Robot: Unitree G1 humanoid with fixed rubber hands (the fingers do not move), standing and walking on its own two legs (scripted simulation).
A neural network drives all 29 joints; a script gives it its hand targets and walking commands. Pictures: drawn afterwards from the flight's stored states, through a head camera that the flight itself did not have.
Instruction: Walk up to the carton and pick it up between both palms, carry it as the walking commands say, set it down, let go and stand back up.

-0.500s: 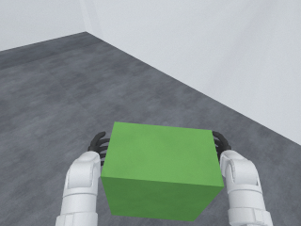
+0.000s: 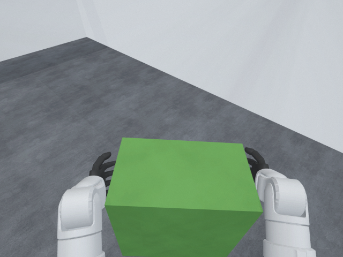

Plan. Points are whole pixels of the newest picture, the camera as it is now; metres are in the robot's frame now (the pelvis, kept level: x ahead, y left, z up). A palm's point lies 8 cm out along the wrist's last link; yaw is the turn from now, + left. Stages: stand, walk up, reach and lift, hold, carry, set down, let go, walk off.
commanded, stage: carry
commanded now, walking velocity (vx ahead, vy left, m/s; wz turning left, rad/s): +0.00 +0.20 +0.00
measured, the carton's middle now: (178, 203) +0.25 +0.01 +0.02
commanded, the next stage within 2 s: none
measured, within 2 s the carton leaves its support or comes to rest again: neither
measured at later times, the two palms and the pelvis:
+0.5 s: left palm (64, 198) +0.24 +0.25 +0.07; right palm (227, 190) +0.26 -0.10 +0.07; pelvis -0.02 +0.07 +0.00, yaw +0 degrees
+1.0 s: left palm (16, 221) +0.18 +0.31 +0.09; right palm (200, 219) +0.19 -0.04 +0.09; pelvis -0.07 +0.15 +0.00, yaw -2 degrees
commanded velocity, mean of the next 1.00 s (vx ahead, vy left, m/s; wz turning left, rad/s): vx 0.00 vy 0.11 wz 0.00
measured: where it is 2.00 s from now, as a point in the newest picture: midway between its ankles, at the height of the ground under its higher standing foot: outside the picture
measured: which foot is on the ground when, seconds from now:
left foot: down 0.00-0.04, up 0.06-0.28, down 0.30-1.00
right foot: up 0.00-0.02, down 0.04-0.32, up 0.34-0.52, down 0.54-0.72, up 0.74-1.00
